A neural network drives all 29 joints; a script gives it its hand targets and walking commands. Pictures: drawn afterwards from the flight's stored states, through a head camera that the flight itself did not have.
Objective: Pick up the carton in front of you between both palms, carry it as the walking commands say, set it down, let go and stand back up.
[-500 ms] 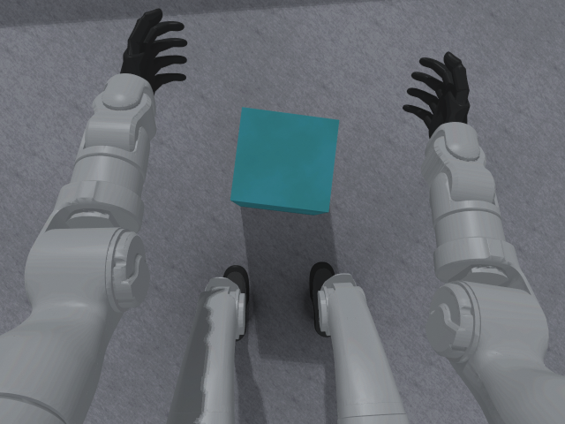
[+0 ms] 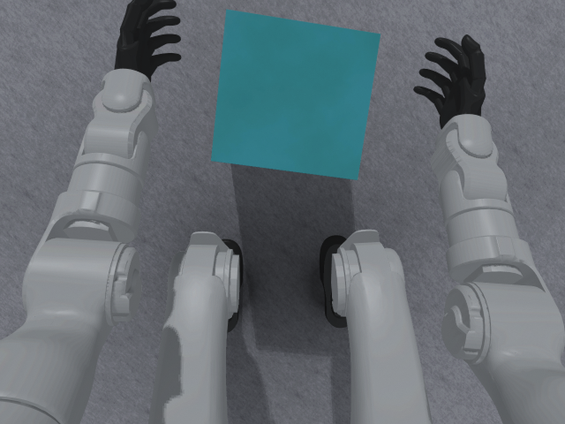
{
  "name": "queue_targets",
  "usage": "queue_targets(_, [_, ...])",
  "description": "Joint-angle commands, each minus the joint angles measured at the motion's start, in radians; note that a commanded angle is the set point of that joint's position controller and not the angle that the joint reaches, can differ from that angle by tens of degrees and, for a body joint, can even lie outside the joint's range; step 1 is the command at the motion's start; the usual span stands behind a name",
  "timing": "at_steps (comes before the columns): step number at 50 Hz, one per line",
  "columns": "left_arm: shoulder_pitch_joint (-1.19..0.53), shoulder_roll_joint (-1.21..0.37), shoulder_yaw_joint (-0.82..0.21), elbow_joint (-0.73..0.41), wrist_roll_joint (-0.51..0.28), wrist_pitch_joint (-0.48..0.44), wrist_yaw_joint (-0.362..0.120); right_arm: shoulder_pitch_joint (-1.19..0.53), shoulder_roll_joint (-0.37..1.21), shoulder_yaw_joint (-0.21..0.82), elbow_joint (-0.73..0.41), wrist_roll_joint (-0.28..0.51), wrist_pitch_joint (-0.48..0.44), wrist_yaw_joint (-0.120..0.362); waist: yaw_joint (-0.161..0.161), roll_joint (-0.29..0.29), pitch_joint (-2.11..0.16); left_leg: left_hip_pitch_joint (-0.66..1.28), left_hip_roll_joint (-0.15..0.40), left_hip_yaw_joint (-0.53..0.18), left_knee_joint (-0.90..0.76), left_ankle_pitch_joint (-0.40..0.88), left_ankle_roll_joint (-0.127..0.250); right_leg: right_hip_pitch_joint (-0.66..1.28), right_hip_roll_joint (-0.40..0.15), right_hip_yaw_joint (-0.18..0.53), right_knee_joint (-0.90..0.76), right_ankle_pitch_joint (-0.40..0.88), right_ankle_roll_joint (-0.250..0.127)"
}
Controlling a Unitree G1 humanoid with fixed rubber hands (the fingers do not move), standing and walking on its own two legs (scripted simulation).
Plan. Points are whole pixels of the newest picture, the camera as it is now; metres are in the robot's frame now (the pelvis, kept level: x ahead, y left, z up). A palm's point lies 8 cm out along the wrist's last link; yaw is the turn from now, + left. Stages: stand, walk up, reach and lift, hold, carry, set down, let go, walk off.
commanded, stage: reach and lift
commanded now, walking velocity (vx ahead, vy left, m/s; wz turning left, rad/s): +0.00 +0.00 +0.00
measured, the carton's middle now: (289, 112) +0.49 -0.01 -0.34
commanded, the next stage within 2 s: none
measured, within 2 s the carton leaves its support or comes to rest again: leaves its support in 1.14 s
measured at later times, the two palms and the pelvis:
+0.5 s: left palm (178, 90) +0.51 +0.17 -0.29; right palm (413, 114) +0.48 -0.20 -0.28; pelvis -0.02 +0.00 -0.10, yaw -1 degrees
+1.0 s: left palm (198, 87) +0.51 +0.14 -0.28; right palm (394, 109) +0.48 -0.16 -0.27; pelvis -0.03 +0.00 -0.09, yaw -1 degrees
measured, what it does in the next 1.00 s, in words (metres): lowers itself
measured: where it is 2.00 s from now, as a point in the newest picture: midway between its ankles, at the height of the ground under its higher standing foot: (281, 299)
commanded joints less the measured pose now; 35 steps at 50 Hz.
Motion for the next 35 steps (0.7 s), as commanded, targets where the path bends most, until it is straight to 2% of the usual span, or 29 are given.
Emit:
queue_targets(1, [-0.315, 0.132, -0.012, -0.098, -0.035, -0.008, 0.009, -0.25, -0.133, 0.013, -0.102, 0.032, -0.003, -0.016, -0.019, 0.081, -1.163, 0.699, -0.005, 0.074, -0.07, 0.332, -0.02, 0.55, 0.01, -0.115, -0.059, 0.335, 0.018])
queue_targets(6, [-0.416, 0.148, -0.031, 0.058, -0.056, -0.003, 0.009, -0.369, -0.137, 0.02, 0.033, 0.036, 0.006, -0.025, -0.02, 0.055, -0.953, 0.527, 0.017, 0.063, -0.017, 0.12, -0.013, 0.461, -0.01, -0.101, 0.002, 0.149, 0.017])
queue_targets(12, [-0.497, 0.174, -0.057, 0.197, -0.076, -0.035, 0.007, -0.468, -0.16, 0.032, 0.179, 0.037, -0.023, -0.025, -0.016, 0.045, -0.828, 0.433, 0.035, 0.044, 0.07, 0.095, -0.006, 0.415, -0.021, -0.083, 0.091, 0.131, 0.011])
queue_targets(15, [-0.538, 0.189, -0.079, 0.201, -0.096, -0.056, 0.013, -0.51, -0.176, 0.056, 0.202, 0.059, -0.044, -0.029, -0.013, 0.049, -0.852, 0.441, 0.039, 0.041, 0.116, 0.142, -0.007, 0.435, -0.02, -0.078, 0.137, 0.183, 0.01])
queue_targets(19, [-0.571, 0.207, -0.118, 0.15, -0.126, -0.079, 0.026, -0.531, -0.188, 0.092, 0.164, 0.105, -0.066, -0.043, -0.022, 0.066, -0.96, 0.512, 0.037, 0.045, 0.162, 0.211, -0.008, 0.463, -0.011, -0.088, 0.178, 0.263, 0.009])
queue_targets(21, [-0.559, 0.179, -0.138, 0.131, -0.124, -0.087, 0.026, -0.502, -0.138, 0.128, 0.189, 0.149, -0.07, -0.035, 0.006, 0.083, -0.942, 0.5, 0.03, 0.052, 0.175, 0.264, -0.008, 0.47, 0.0, -0.083, 0.198, 0.314, 0.005])
queue_targets(23, [-0.524, 0.17, -0.14, 0.117, -0.123, -0.09, 0.025, -0.452, -0.128, 0.133, 0.208, 0.153, -0.072, -0.03, 0.01, 0.092, -0.942, 0.521, 0.03, 0.048, 0.189, 0.314, -0.006, 0.457, 0.006, -0.081, 0.21, 0.351, 0.008])
queue_targets(26, [-0.473, 0.161, -0.13, 0.093, -0.111, -0.089, 0.028, -0.407, -0.119, 0.129, 0.175, 0.15, -0.077, -0.036, 0.017, 0.095, -0.979, 0.56, 0.026, 0.051, 0.195, 0.347, -0.006, 0.46, 0.012, -0.086, 0.211, 0.368, 0.01])
queue_targets(28, [-0.453, 0.151, -0.121, 0.102, -0.103, -0.083, 0.03, -0.401, -0.118, 0.126, 0.17, 0.144, -0.075, -0.039, 0.023, 0.089, -0.947, 0.544, 0.023, 0.05, 0.187, 0.325, -0.004, 0.44, 0.012, -0.087, 0.206, 0.342, 0.011])
queue_targets(31, [-0.441, 0.128, -0.115, 0.149, -0.101, -0.077, 0.026, -0.407, -0.118, 0.111, 0.194, 0.118, -0.073, -0.038, 0.01, 0.068, -0.826, 0.469, 0.023, 0.037, 0.17, 0.251, -0.003, 0.373, 0.006, -0.087, 0.194, 0.268, 0.013])
queue_targets(35, [-0.46, 0.114, -0.118, 0.18, -0.105, -0.081, 0.022, -0.439, -0.113, 0.103, 0.207, 0.101, -0.078, -0.037, -0.002, 0.049, -0.782, 0.43, 0.021, 0.03, 0.161, 0.213, -0.002, 0.36, 0.004, -0.088, 0.187, 0.234, 0.012])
